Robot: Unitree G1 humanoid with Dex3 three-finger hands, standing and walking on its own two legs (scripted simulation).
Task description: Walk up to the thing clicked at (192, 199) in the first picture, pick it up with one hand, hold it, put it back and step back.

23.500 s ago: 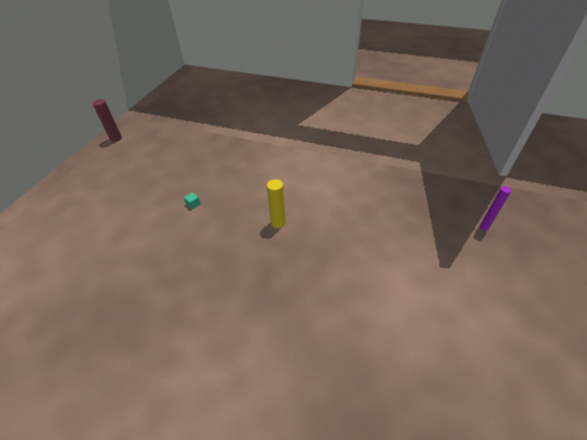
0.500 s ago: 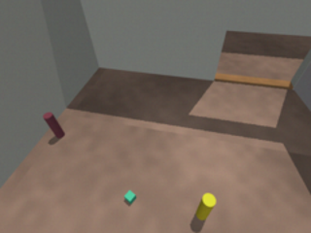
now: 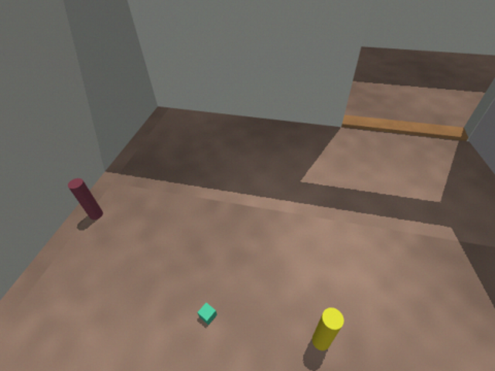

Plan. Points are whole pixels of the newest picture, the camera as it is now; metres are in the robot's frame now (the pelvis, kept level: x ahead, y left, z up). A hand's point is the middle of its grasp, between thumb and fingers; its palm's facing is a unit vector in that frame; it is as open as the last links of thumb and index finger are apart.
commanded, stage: stand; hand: left
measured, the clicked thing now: (207, 313) +0.50 +0.21 -0.76
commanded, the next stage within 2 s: walk up in 0.90 s
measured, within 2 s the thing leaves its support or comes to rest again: neither
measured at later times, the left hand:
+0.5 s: hand out of the picture +0.08 +0.25 -0.16, palm faces -0.03 -0.94 -0.34, open 7.3 cm
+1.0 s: hand out of the picture +0.08 +0.26 -0.16, palm faces -0.03 -0.94 -0.35, open 7.3 cm
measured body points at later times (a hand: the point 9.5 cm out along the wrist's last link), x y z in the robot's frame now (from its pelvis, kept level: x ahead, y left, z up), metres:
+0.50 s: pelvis +0.01 +0.00 +0.00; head +0.01 +0.00 +0.45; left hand +0.08 +0.30 -0.13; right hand +0.08 -0.30 -0.13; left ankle +0.00 +0.13 -0.75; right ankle -0.01 -0.12 -0.75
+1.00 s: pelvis +0.01 -0.01 -0.01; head +0.02 +0.00 +0.44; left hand +0.08 +0.31 -0.14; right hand +0.07 -0.31 -0.13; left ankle +0.00 +0.13 -0.75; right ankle -0.02 -0.12 -0.74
